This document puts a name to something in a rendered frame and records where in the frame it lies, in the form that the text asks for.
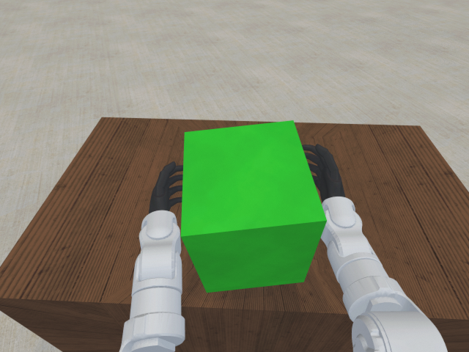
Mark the right robot forearm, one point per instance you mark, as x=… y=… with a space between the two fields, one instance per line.
x=365 y=284

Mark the left robot forearm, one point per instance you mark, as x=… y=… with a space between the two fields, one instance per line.
x=156 y=324

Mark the left robot hand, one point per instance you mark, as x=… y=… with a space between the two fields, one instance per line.
x=161 y=192

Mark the pedestal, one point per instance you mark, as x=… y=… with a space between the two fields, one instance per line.
x=69 y=277

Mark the right robot hand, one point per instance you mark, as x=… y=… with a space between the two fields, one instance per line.
x=328 y=179

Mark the carton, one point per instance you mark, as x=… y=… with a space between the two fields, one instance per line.
x=251 y=214

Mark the right robot upper arm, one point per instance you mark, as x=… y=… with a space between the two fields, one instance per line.
x=395 y=331

